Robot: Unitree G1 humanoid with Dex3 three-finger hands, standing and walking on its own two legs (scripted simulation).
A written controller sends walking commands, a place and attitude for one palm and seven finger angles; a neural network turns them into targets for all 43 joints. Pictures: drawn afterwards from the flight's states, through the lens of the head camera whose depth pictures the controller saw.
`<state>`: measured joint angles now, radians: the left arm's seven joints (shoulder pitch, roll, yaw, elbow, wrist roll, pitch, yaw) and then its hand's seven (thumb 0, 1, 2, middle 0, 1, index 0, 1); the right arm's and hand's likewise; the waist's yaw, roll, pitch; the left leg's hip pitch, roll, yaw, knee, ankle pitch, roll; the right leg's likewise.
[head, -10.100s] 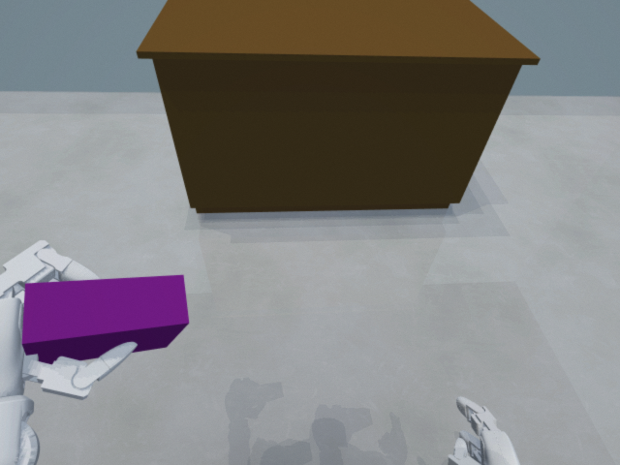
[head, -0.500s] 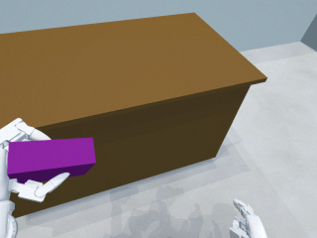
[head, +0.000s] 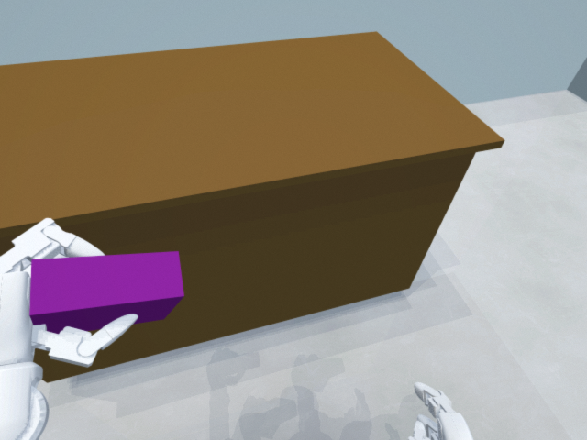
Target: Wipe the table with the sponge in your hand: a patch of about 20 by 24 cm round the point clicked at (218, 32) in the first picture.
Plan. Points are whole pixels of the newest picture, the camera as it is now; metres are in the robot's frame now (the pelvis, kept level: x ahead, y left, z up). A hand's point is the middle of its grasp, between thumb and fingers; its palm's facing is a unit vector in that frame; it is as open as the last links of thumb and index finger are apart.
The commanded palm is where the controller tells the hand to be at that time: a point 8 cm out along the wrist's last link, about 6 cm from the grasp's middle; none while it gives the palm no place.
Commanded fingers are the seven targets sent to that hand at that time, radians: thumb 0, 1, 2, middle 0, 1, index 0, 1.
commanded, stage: come to a stop and stand still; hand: left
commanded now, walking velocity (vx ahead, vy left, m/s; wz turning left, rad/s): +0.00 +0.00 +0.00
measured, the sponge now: (131, 292) +0.23 +0.20 +0.14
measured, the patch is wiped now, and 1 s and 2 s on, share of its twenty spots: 0.00 0.00 0.00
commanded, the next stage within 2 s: look again from close up in 0.28 s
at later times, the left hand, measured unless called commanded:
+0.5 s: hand (3, 256) +0.22 +0.29 +0.21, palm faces +0.56 -0.74 -0.38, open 9.4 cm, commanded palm +0.13 +0.27 +0.18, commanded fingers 0.00 0.10 1.30 -1.20 -1.60 -1.20 -1.60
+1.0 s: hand (30, 306) +0.18 +0.25 +0.20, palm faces +0.41 -0.84 -0.35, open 9.4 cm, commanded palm +0.12 +0.29 +0.18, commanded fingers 0.00 0.10 1.30 -1.20 -1.60 -1.20 -1.60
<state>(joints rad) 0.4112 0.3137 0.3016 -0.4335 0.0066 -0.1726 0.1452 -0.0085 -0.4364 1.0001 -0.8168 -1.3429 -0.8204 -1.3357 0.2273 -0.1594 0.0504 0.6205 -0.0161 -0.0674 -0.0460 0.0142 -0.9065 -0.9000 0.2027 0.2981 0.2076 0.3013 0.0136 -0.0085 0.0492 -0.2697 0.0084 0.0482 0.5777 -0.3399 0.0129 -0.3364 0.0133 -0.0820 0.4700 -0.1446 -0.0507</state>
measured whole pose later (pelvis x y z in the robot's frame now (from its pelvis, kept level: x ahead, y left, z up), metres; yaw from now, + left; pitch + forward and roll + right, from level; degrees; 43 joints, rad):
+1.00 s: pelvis -0.05 +0.01 -0.01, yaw -1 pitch -6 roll +0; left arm 0.28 0.34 0.38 -0.42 -0.01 -0.24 0.06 -0.01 -0.43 1.00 -0.82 -1.35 -0.82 -1.34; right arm 0.27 -0.19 0.01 0.57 0.00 -0.17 0.02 0.02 -0.91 -0.90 0.20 0.30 0.21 0.30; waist 0.01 -0.01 0.06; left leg -0.28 0.00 0.05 0.59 -0.24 0.06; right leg -0.41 0.06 -0.03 0.95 -0.42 0.00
